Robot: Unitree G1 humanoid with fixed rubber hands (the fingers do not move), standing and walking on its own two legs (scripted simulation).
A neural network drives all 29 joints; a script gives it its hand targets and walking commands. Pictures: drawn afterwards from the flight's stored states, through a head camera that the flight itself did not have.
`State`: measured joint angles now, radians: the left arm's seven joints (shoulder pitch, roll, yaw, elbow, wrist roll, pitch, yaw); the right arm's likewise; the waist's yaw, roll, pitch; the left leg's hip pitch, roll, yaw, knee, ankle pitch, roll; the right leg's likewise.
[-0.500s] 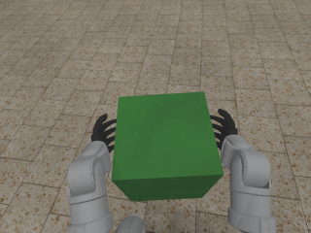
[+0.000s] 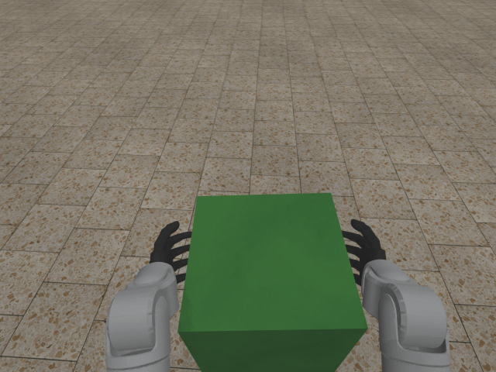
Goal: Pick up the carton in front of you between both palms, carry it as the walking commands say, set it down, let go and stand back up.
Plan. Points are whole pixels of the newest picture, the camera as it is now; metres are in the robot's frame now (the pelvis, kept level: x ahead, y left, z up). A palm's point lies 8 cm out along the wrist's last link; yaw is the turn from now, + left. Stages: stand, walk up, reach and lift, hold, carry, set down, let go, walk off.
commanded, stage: carry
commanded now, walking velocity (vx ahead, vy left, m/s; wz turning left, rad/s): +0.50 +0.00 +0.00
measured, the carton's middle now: (265, 290) +0.25 -0.01 +0.01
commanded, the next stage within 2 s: none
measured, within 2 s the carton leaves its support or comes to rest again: neither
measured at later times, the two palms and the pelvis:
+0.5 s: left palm (203, 142) +0.57 +0.11 +0.07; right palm (332, 136) +0.59 -0.18 +0.06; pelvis +0.34 -0.06 +0.00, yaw +4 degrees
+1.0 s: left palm (196, 70) +0.93 +0.16 +0.07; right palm (292, 68) +0.92 -0.14 +0.08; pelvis +0.68 +0.02 +0.00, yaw -1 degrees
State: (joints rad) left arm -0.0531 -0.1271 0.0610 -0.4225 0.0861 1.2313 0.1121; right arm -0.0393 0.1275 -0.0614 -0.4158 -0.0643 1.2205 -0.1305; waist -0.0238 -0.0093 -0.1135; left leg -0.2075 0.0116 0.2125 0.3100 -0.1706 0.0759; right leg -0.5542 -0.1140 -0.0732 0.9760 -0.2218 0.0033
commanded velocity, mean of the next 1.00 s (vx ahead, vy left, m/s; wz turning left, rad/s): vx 0.50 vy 0.00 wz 0.00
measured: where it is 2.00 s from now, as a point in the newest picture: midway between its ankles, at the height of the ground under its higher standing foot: (246, 177)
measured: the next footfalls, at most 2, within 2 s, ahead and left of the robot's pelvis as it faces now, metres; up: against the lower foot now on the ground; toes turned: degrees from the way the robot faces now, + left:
right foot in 0.30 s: +0.41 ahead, -0.13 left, +0.00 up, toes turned -9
left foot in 0.82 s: +0.76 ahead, +0.10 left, +0.00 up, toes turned +13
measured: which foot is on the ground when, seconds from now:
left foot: down 0.00-0.34, up 0.36-0.80, down 0.82-1.00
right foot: up 0.00-0.28, down 0.30-0.86, up 0.88-1.00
